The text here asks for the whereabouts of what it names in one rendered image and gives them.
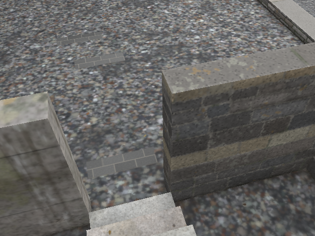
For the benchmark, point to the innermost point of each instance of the stairs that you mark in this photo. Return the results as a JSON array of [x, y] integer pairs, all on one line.
[[153, 216]]

